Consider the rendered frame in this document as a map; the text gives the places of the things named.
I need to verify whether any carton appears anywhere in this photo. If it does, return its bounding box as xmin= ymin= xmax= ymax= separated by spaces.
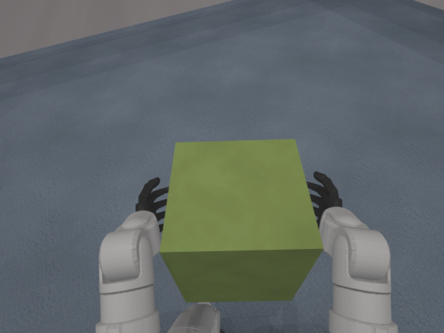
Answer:
xmin=160 ymin=139 xmax=324 ymax=302

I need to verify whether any robot left hand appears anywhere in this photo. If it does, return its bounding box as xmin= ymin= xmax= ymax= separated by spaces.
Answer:
xmin=135 ymin=177 xmax=169 ymax=232

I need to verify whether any robot left thigh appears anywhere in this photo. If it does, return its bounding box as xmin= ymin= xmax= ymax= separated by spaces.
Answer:
xmin=167 ymin=304 xmax=221 ymax=333

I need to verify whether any right robot forearm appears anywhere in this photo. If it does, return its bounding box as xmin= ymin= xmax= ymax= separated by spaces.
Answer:
xmin=319 ymin=207 xmax=398 ymax=333

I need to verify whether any robot right hand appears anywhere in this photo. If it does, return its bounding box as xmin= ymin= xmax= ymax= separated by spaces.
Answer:
xmin=307 ymin=171 xmax=342 ymax=229

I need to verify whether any left robot forearm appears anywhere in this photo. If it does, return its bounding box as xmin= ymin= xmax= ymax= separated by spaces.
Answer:
xmin=96 ymin=210 xmax=161 ymax=333

